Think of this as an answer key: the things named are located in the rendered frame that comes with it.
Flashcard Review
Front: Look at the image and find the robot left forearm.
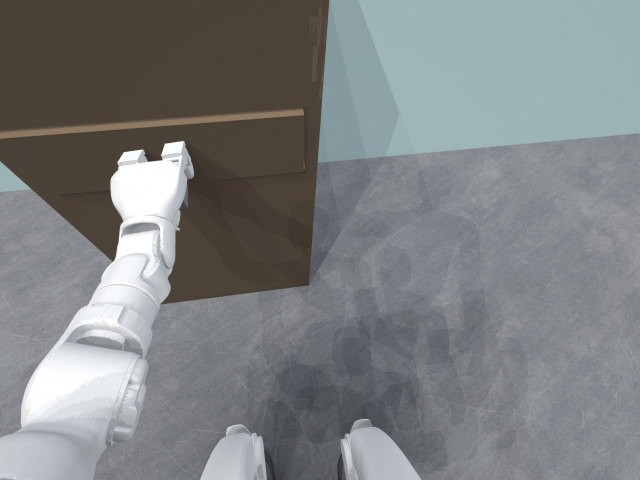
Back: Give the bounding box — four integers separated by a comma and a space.
21, 215, 176, 427

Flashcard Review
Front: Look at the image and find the robot shin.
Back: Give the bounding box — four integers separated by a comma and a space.
349, 419, 372, 436
226, 424, 251, 436

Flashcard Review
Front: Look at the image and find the drawer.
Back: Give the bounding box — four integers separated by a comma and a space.
0, 108, 304, 195

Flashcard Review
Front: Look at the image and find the left robot shin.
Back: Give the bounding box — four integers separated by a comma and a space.
226, 424, 251, 436

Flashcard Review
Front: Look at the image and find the left robot hand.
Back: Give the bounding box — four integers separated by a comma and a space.
110, 141, 194, 231

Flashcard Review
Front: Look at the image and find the right robot shin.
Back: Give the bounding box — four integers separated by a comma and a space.
349, 419, 372, 436

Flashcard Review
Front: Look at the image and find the left robot upper arm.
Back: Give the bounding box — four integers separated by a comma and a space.
0, 342, 149, 480

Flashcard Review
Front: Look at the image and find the cabinet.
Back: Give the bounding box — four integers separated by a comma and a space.
0, 0, 329, 304

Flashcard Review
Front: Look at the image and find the handle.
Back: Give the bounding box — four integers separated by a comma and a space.
179, 185, 188, 210

